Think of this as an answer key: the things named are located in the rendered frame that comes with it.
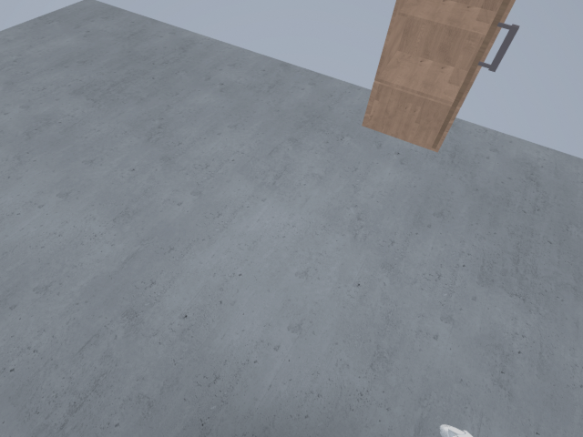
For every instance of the handle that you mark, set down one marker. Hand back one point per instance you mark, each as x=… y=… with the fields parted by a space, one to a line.
x=503 y=48

